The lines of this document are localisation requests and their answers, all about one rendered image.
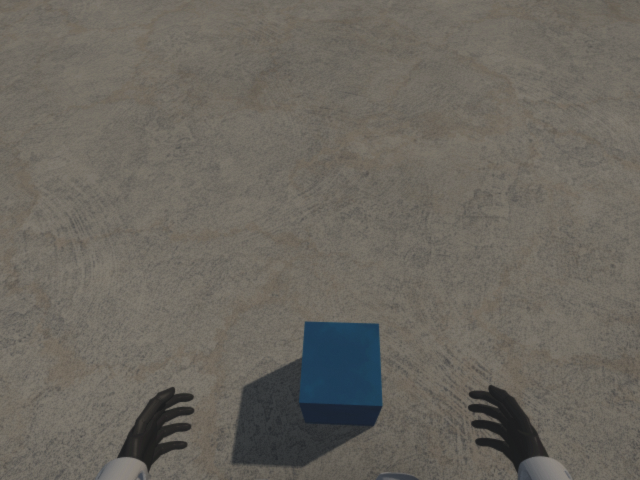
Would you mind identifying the right robot forearm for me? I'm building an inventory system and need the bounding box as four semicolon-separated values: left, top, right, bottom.
518;456;573;480

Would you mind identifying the robot left hand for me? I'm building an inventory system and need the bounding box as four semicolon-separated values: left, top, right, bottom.
117;387;194;473

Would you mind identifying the left robot forearm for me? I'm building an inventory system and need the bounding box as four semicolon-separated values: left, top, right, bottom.
95;457;148;480

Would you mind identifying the carton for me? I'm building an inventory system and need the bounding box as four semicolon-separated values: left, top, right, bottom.
299;322;383;426

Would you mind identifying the robot right hand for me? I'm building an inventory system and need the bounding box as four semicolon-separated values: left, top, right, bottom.
468;385;550;473

